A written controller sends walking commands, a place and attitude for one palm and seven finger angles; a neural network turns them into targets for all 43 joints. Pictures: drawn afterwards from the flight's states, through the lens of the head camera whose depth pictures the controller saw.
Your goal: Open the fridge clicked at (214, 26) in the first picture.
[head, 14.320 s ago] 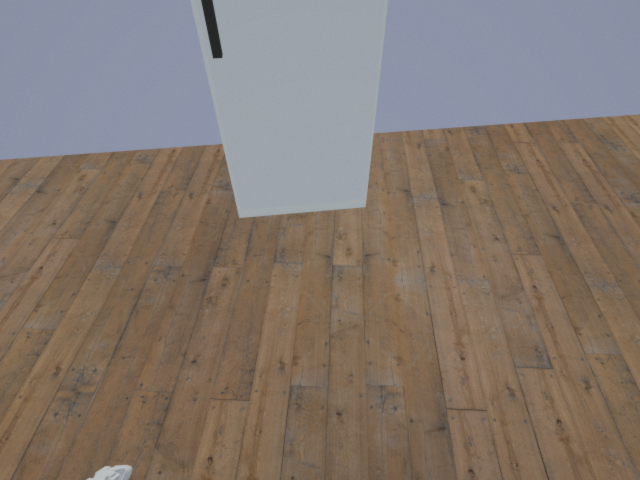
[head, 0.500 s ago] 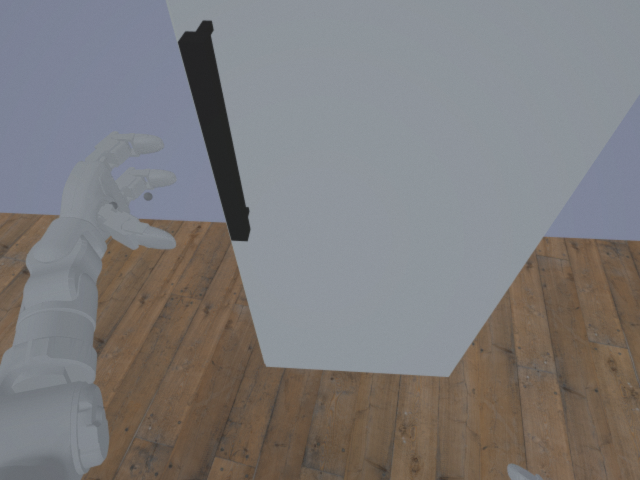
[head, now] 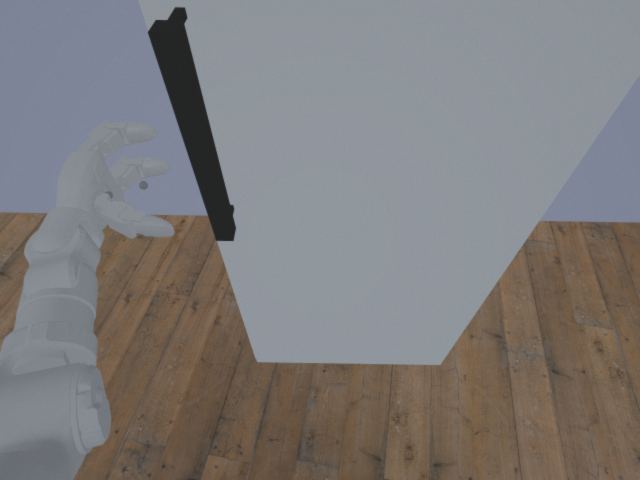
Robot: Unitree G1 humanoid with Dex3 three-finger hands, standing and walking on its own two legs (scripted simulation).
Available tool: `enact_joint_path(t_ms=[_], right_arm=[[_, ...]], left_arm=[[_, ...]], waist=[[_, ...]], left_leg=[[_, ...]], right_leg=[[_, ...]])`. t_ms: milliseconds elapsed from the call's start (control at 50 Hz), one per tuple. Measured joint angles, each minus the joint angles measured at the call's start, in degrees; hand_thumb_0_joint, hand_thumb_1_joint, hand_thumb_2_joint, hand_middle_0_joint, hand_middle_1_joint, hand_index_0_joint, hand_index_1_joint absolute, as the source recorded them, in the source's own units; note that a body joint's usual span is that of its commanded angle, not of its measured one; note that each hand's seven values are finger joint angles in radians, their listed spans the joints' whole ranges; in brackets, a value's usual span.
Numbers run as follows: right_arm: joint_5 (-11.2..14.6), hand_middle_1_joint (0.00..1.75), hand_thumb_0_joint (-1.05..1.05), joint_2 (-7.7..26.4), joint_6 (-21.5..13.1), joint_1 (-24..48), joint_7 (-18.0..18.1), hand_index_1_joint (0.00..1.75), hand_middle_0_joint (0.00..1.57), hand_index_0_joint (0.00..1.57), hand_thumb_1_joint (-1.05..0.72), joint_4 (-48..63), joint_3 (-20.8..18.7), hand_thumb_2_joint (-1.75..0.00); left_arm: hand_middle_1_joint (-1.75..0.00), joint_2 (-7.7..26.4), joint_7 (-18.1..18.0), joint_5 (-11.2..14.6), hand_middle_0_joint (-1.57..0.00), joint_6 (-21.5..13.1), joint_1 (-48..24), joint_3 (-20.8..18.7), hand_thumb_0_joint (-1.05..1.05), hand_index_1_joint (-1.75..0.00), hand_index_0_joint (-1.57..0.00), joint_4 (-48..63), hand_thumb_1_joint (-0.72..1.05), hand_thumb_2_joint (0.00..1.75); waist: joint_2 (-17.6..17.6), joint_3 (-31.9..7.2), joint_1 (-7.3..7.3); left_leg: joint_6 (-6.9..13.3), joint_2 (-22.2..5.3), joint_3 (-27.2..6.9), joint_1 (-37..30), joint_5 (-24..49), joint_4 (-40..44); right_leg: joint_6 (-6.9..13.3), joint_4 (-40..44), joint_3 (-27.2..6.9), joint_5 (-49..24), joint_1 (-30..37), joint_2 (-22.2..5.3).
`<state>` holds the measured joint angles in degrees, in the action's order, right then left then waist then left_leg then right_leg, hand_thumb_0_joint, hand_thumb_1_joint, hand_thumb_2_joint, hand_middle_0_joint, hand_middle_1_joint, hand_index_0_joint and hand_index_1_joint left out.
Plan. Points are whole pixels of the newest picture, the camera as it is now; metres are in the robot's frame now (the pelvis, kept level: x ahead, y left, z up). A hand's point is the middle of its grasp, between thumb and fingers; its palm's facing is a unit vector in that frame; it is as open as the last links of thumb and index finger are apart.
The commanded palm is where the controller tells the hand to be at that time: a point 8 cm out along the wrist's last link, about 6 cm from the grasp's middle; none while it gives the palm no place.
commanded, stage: move the hooked fingers beside the handle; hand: left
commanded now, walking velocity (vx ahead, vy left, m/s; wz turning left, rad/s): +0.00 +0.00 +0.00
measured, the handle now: (207, 145) +0.49 +0.15 +0.16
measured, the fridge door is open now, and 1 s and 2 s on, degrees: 0 0 0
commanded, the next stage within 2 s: feel for the door with the fingertips in 0.54 s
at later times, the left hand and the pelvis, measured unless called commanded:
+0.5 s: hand (142, 189) +0.42 +0.21 +0.15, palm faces -0.01 -1.00 +0.01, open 14.0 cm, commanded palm +0.39 +0.26 +0.15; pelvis -0.01 +0.00 +0.00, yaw +1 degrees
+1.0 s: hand (170, 187) +0.43 +0.18 +0.15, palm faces -0.03 -1.00 +0.02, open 14.0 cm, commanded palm +0.40 +0.23 +0.15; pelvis -0.01 +0.00 +0.00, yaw +0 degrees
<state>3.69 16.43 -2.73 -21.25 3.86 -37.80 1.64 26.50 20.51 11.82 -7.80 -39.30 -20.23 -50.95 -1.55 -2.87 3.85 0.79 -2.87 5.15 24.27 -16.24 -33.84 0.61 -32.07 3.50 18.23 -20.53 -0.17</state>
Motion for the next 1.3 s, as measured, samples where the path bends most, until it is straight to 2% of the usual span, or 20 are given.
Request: enact_joint_path(t_ms=[120,200,380,720,820,1100,1200,1300], right_arm=[[0.0,0.3,0.01,-0.2,0.1,1.0,-0.1,0.3,0.21,0.2,-0.9,0.0,0.2,-0.9],[0.1,0.3,0.01,-0.4,0.1,2.1,0.0,0.3,0.21,0.2,-0.9,0.7,0.4,-0.9],[0.3,0.3,0.01,-0.3,-0.2,3.3,0.3,0.3,0.21,0.2,-0.9,0.8,0.7,-0.9],[0.1,0.3,0.01,-0.2,0.1,1.6,0.2,0.3,0.21,0.2,-0.9,0.1,0.7,-0.9],[0.1,0.3,0.01,-0.1,-0.1,0.9,0.0,0.3,0.21,0.2,-0.9,-0.5,0.5,-0.9],[-0.2,0.3,0.01,-0.8,-0.3,2.0,-0.8,0.3,0.21,0.2,-0.91,-0.1,0.1,-0.9],[-0.2,0.3,0.01,-1.2,-0.2,3.0,-0.5,0.3,0.21,0.2,-0.91,0.2,0.5,-0.9],[-0.1,0.3,0.01,-1.0,-0.4,3.2,-0.2,0.3,0.21,0.2,-0.9,-0.1,0.7,-0.9]], left_arm=[[-1.2,-1.8,-0.8,0.5,-0.3,0.7,1.3,0.7,-0.01,-1.2,-0.3,2.7,-0.5,0.3],[-1.2,-1.4,-1.3,0.0,-0.3,1.6,1.5,0.7,-0.01,-1.2,-0.3,2.3,-0.5,0.3],[-1.2,-1.6,-1.0,0.6,-0.3,0.9,-0.2,2.2,-0.01,-1.2,-0.3,1.3,-0.5,0.3],[-1.2,-1.3,-1.9,-0.2,-0.3,0.0,-1.6,2.0,-0.01,-1.2,-0.3,-1.1,-0.5,0.3],[-1.2,-2.5,-2.1,0.6,-0.3,-0.3,-1.6,3.0,-0.01,-1.2,-0.3,-0.6,-0.5,0.3],[-1.2,-6.6,-6.3,-0.7,-0.3,0.9,0.5,4.5,-0.01,-1.2,-0.3,4.0,-0.5,0.3],[-1.2,-6.0,-7.3,-1.3,-0.3,1.2,-0.9,4.2,-0.01,-1.2,-0.3,2.2,-0.5,0.3],[-1.2,-4.8,-6.7,-1.3,-0.3,0.1,-3.7,4.4,-0.01,-1.2,-0.3,-1.1,-0.5,0.3]], waist=[[0.0,-0.3,-0.65],[0.0,-0.4,-0.61],[0.1,-0.1,-1.28],[0.1,0.2,-0.37],[-0.1,0.1,-0.55],[-0.2,-0.3,-0.6],[-0.1,0.1,-0.53],[0.1,0.3,-0.58]], left_leg=[[0.0,0.1,-0.1,-0.7,0.0,0.3],[0.0,0.1,-0.3,-0.9,0.0,0.2],[0.0,0.3,-1.0,-0.7,0.3,-0.1],[0.0,0.2,-0.8,0.2,0.5,-0.5],[0.0,0.2,-0.8,0.2,0.4,-0.6],[-0.1,0.1,-0.4,-0.7,0.3,-0.3],[-0.2,0.1,-0.6,-0.9,0.5,-0.2],[-0.3,0.1,-1.1,-0.2,0.6,-0.4]], right_leg=[[-0.1,0.3,0.1,0.0,0.8,-0.1],[0.0,0.3,0.3,0.0,1.1,-0.1],[0.1,0.1,0.9,0.0,1.2,-0.2],[0.1,-0.6,0.7,-0.2,0.0,-0.1],[0.1,-0.5,0.7,-0.2,0.1,-0.1],[0.1,-0.5,0.2,0.0,0.7,-0.1],[0.2,-0.6,0.4,-0.1,0.9,0.0],[0.4,-0.8,0.8,-0.1,0.5,0.0]])
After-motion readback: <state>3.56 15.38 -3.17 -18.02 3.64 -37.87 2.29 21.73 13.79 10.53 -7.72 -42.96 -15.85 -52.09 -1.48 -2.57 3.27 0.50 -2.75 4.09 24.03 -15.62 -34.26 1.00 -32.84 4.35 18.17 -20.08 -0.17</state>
